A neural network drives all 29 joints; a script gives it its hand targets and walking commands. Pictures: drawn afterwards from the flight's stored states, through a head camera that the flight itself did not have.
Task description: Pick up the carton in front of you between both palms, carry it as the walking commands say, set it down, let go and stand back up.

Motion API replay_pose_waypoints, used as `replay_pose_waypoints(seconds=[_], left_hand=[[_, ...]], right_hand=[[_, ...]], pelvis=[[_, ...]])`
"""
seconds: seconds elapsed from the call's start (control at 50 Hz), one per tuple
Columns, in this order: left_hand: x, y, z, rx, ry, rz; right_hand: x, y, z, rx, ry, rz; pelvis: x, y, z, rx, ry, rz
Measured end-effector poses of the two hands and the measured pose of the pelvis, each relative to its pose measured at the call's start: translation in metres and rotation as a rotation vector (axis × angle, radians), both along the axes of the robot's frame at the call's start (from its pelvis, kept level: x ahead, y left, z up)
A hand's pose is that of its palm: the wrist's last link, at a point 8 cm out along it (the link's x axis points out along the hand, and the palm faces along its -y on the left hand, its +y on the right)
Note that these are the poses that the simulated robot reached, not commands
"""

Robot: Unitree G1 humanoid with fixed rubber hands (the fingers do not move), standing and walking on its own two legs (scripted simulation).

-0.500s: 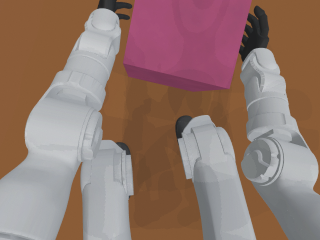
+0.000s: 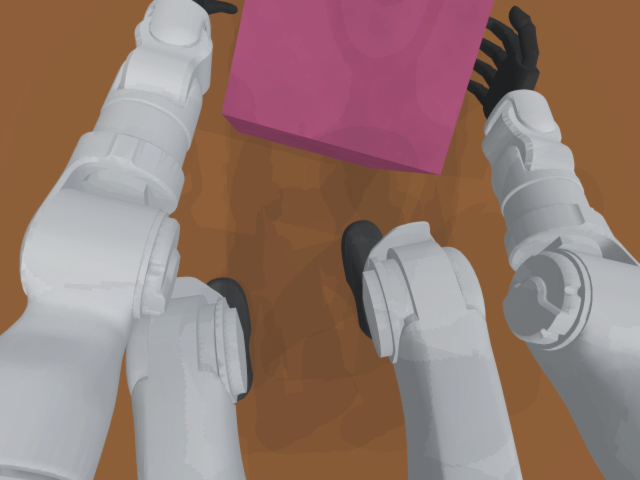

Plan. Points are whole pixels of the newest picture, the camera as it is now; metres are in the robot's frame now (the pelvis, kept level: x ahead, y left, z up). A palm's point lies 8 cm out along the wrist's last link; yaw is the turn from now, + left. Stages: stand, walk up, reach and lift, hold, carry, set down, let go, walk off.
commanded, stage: set down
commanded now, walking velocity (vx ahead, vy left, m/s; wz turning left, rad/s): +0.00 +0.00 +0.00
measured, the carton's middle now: (339, 64) +0.50 -0.12 -0.26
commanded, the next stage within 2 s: let go in 1.22 s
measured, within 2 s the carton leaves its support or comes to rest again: neither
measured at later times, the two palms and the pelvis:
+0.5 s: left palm out of the picture +0.57 +0.02 -0.08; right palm (629, 81) +0.42 -0.33 -0.08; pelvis +0.00 -0.01 +0.04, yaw -2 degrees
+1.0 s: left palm out of the picture +0.58 +0.03 +0.06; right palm out of the picture +0.42 -0.33 +0.07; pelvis +0.03 -0.01 +0.16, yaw -3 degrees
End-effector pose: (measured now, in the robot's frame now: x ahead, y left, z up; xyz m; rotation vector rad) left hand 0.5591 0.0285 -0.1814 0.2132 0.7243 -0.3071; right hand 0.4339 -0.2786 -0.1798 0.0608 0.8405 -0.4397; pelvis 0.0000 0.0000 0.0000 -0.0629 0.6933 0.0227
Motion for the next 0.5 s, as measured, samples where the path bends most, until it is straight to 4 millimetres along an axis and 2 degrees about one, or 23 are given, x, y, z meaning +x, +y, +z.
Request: replay_pose_waypoints(seconds=[0.1,0.16,0.22,0.28,0.34,0.5], left_hand=[[-0.001,0.011,-0.016,0.011,0.005,0.023],[0.0,0.011,-0.019,0.007,-0.012,0.024],[0.003,0.007,-0.013,-0.005,-0.049,0.022],[0.006,0.002,0.003,-0.008,-0.095,0.021],[0.009,-0.002,0.027,-0.001,-0.129,0.02],[0.013,-0.012,0.101,0.027,-0.099,0.037]], right_hand=[[-0.014,-0.028,-0.008,-0.04,0.009,-0.066],[-0.013,-0.039,-0.009,-0.046,-0.019,-0.079],[-0.006,-0.043,-0.004,-0.045,-0.062,-0.077],[0.001,-0.042,0.008,-0.04,-0.111,-0.071],[0.004,-0.041,0.028,-0.035,-0.159,-0.072],[-0.012,-0.049,0.095,-0.025,-0.175,-0.106]], pelvis=[[0.001,-0.003,0.001,0.002,0.005,-0.011],[0.001,-0.005,-0.001,0.005,0.003,-0.018],[0.0,-0.008,-0.003,0.01,-0.004,-0.024],[-0.001,-0.011,-0.002,0.017,-0.011,-0.036],[-0.002,-0.013,0.004,0.024,-0.016,-0.049],[-0.001,-0.012,0.045,0.039,0.009,-0.074]])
